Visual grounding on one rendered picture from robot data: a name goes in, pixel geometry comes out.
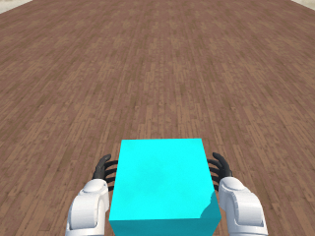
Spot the carton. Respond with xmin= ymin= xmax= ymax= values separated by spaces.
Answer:
xmin=108 ymin=138 xmax=221 ymax=236

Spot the left robot hand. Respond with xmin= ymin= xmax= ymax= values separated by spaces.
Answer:
xmin=92 ymin=154 xmax=118 ymax=192

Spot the left robot forearm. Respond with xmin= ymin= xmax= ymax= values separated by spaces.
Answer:
xmin=65 ymin=179 xmax=109 ymax=236

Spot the right robot hand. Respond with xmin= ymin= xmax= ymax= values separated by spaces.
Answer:
xmin=207 ymin=152 xmax=233 ymax=191

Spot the right robot forearm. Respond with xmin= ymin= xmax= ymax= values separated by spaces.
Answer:
xmin=219 ymin=177 xmax=269 ymax=236

